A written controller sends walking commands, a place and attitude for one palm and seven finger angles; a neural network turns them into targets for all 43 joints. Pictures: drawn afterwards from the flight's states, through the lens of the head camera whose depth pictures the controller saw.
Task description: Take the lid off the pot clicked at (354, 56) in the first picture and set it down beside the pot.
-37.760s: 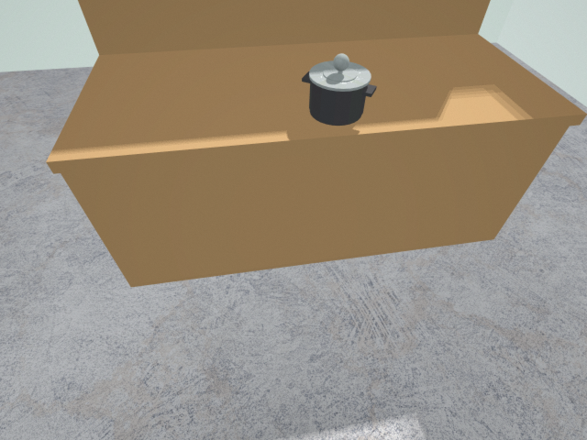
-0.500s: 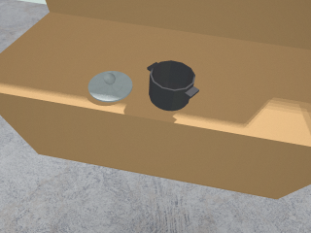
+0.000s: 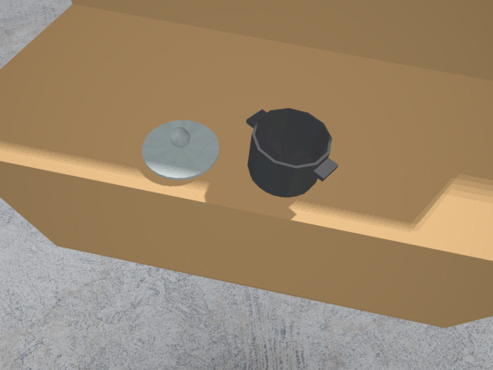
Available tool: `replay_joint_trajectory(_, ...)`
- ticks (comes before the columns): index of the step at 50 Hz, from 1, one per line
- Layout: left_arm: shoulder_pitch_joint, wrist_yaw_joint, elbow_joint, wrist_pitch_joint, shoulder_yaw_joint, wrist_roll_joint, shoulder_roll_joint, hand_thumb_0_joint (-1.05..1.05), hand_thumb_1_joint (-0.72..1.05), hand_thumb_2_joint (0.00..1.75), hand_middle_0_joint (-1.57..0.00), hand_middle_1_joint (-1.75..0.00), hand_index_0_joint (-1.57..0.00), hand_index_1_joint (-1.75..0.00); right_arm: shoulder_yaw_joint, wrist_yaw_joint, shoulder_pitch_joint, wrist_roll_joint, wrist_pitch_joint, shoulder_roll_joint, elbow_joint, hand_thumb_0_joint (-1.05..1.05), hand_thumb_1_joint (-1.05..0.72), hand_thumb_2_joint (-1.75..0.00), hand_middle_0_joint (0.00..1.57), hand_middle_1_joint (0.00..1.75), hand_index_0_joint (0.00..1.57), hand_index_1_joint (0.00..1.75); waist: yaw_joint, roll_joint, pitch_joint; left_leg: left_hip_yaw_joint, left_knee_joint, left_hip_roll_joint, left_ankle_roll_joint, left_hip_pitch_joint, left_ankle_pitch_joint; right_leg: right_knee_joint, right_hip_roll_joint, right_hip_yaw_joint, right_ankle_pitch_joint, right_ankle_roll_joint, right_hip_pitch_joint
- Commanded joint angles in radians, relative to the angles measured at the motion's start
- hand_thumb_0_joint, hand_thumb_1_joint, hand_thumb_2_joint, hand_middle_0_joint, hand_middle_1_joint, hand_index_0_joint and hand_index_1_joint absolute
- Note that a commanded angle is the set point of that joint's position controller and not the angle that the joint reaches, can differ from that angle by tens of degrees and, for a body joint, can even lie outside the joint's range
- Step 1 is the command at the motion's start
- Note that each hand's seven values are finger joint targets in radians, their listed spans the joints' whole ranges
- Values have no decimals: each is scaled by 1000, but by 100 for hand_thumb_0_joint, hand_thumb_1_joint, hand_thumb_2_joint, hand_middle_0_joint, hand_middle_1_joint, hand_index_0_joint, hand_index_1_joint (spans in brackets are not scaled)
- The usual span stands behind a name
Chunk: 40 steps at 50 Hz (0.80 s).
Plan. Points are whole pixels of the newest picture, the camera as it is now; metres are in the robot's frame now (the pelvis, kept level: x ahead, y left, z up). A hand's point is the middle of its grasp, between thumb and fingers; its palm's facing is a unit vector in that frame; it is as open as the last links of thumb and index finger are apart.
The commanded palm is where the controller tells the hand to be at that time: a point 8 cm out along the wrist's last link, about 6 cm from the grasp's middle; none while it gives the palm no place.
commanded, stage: look to check the result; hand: left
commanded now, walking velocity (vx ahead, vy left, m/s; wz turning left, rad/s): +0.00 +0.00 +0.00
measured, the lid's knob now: (179, 137) +0.58 +0.17 -0.05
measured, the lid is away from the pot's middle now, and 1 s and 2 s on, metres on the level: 0.25 0.25 0.25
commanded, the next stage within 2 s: stand and wait in 0.36 s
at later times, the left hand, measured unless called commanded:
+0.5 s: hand (138, 338) +0.18 +0.20 -0.18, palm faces +0.01 -0.98 -0.18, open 7.3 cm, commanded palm none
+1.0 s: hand (124, 341) +0.18 +0.22 -0.17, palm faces +0.05 -0.98 -0.19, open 7.3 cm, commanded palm none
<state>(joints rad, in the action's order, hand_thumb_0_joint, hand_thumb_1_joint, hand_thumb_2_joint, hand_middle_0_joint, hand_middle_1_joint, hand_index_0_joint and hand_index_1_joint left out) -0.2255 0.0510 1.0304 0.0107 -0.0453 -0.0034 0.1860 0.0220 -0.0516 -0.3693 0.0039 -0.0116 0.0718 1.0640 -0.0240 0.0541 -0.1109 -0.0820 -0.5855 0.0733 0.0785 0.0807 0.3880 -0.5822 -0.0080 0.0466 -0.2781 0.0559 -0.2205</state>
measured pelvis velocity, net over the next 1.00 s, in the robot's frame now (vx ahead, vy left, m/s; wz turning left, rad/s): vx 0.14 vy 0.05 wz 0.01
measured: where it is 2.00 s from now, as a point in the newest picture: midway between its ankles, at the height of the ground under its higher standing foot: outside the picture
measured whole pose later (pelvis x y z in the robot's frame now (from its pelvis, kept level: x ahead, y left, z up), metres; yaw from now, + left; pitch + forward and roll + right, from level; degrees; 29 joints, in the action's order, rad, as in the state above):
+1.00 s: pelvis +0.14 +0.05 +0.01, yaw +0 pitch +3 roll -2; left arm -0.22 0.06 1.06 0.01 -0.03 0.01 0.16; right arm 0.03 -0.05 -0.30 0.00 0.00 0.13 1.08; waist -0.02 0.01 -0.02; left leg -0.04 -0.48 0.02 0.04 0.11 0.34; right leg -0.46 -0.04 0.09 -0.30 -0.01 -0.07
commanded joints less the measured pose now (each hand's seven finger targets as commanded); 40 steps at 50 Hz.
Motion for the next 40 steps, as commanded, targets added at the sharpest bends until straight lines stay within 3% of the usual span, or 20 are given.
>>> replay_joint_trajectory(1, -232, 11, 10, -45, -29, -10, 136, 0, 90, 90, -20, -30, -20, -30, 49, 5, 48, 18, -6, 117, -81, 0, -90, -90, 20, 30, 20, 30, 101, 72, 103, 63, -460, -54, -88, 297, 184, 187, -376, -330, 960, 256, 250)
replay_joint_trajectory(2, -146, 11, -30, -39, -27, -18, 124, 0, 90, 90, -20, -30, -20, -30, 53, 6, 52, 9, 6, 106, -90, 0, -90, -90, 20, 30, 20, 30, 87, 43, -4, 133, -438, -81, -58, 325, 268, 210, -353, -298, 776, 246, 121)
replay_joint_trajectory(4, -33, 9, -76, -39, -27, -34, 95, 0, 90, 90, -20, -30, -20, -30, 46, 29, 19, 1, 13, 64, -90, 0, -90, -90, 20, 30, 20, 30, 24, 78, -101, 120, -306, -118, -54, 324, 242, 271, -290, -213, 455, 176, -45)
replay_joint_trajectory(7, 3, -2, -80, -36, -35, -18, 100, 0, 90, 90, -20, -30, -20, -30, 45, 40, -107, -12, 0, 40, -45, 0, -90, -90, 20, 30, 20, 30, -29, 92, 16, 8, 56, -81, -68, 196, -108, 125, -162, -60, 439, 63, 36)
replay_joint_trajectory(8, -3, -5, -79, -35, -34, -6, 83, 0, 90, 90, -20, -30, -20, -30, 46, 41, -136, -14, -10, 61, -28, 0, -90, -90, 20, 30, 20, 30, -30, 60, 50, 43, 131, -89, -62, 108, -297, 56, -121, -37, 358, 15, 0)
replay_joint_trajectory(10, -86, -3, -85, -26, -15, 9, 12, 0, 90, 90, -20, -30, -20, -30, 64, 23, -146, -29, -30, 183, -38, 0, -90, -90, 20, 30, 20, 30, 5, -281, 187, 403, 179, -358, 72, -5, -767, -148, -17, -5, -141, -68, -88)
replay_joint_trajectory(12, -22, 3, -85, -12, -17, 4, 30, 0, 90, 90, -20, -30, -20, -30, 56, 9, -133, -36, -28, 196, -37, 0, -90, -90, 20, 30, 20, 30, -6, -285, 178, 441, 194, -398, 144, -11, -997, -288, -12, -67, -349, -61, -127)
replay_joint_trajectory(14, 48, 1, -103, -16, -14, 2, 28, 0, 90, 90, -20, -30, -20, -30, 42, -2, -132, -35, -19, 170, -25, 0, -90, -90, 20, 30, 20, 30, -20, -264, 97, 351, 142, -367, 124, -51, -1228, -246, -31, -69, -339, -49, -190)
replay_joint_trajectory(16, 32, -4, -93, -26, -14, 5, 26, 0, 90, 90, -20, -30, -20, -30, 37, -3, -116, -30, -9, 164, -20, 0, -90, -90, 20, 30, 20, 30, -11, -238, 146, 241, 85, -304, 69, -131, -1254, -36, -21, -27, -209, -45, -128)
replay_joint_trajectory(18, -71, -7, -56, -42, -21, 5, 41, 0, 90, 90, -20, -30, -20, -30, 40, -3, -71, -12, -10, 172, -36, 0, -90, -90, 20, 30, 20, 30, 30, -127, 237, 150, -19, -224, -14, -83, -1074, 175, -16, -14, 250, -40, 101)
replay_joint_trajectory(19, -118, 1, -35, -52, -31, 5, 83, 0, 90, 90, -20, -30, -20, -30, 43, -2, -50, -3, -14, 159, -53, 0, -90, -90, 20, 30, 20, 30, 39, -32, 259, 110, -54, -178, -59, 69, -819, 143, -96, -114, 630, -10, 249)
replay_joint_trajectory(20, -109, 6, -27, -56, -28, 3, 107, 0, 90, 90, -20, -30, -20, -30, 40, 5, -24, -1, -12, 141, -63, 0, -90, -90, 20, 30, 20, 30, 36, 8, 225, 79, -19, -141, -92, 177, -477, 119, -204, -176, 838, 37, 286)
replay_joint_trajectory(21, -45, -1, -34, -53, -12, -1, 111, 0, 90, 90, -20, -30, -20, -30, 41, 12, -26, 0, -4, 125, -55, 0, -90, -90, 20, 30, 20, 30, 4, -3, 170, 75, 65, -121, -102, 148, -211, 133, -247, -155, 725, 60, 188)
replay_joint_trajectory(22, 4, -5, -48, -48, -7, -4, 99, 0, 90, 90, -20, -30, -20, -30, 39, 16, -30, -8, -2, 101, -45, 0, -90, -90, 20, 30, 20, 30, -4, -28, 104, 83, 116, -116, -90, 136, -229, 126, -205, -120, 642, 35, 118)
replay_joint_trajectory(24, 15, 1, -51, -43, -6, -4, 57, 0, 90, 90, -20, -30, -20, -30, 36, 11, -45, -15, -6, 105, -27, 0, -90, -90, 20, 30, 20, 30, -3, -41, 44, 102, 113, -147, -67, 95, -572, 87, -118, -67, 643, -18, 69)
replay_joint_trajectory(27, -35, 13, -34, -47, -11, 4, 72, 0, 90, 90, -20, -30, -20, -30, 46, -1, -91, -13, -12, 148, -11, 0, -90, -90, 20, 30, 20, 30, -1, -31, 207, 88, 28, -159, -60, -12, -926, 34, -113, -30, 803, -23, 161)
replay_joint_trajectory(29, -26, 15, -36, -41, -14, 5, 68, 0, 90, 90, -20, -30, -20, -30, 46, -2, -78, -13, -7, 157, -11, 0, -90, -90, 20, 30, 20, 30, -4, -60, 223, 90, 39, -165, -59, -38, -924, 41, -115, -23, 728, -29, 161)
replay_joint_trajectory(33, -4, 10, -26, -31, -1, 1, 43, 0, 90, 90, -20, -30, -20, -30, 39, 0, -24, -13, 1, 148, -13, 0, -90, -90, 20, 30, 20, 30, 1, -60, 108, 107, 112, -176, -54, 7, -750, 133, -107, -18, 527, -36, 112)
replay_joint_trajectory(37, -24, 9, -10, -35, 4, -1, 52, 0, 90, 90, -20, -30, -20, -30, 33, 3, -29, -12, 3, 139, -6, 0, -90, -90, 20, 30, 20, 30, 2, -24, 77, 96, 131, -163, -55, 28, -672, 160, -117, -18, 626, -35, 128)
replay_joint_trajectory(40, -42, 13, -11, -39, 2, 2, 59, 0, 90, 90, -20, -30, -20, -30, 31, -1, -49, -10, 3, 155, -4, 0, -90, -90, 20, 30, 20, 30, -4, -59, 177, 100, 112, -168, -53, -36, -767, 146, -125, -17, 681, -35, 165)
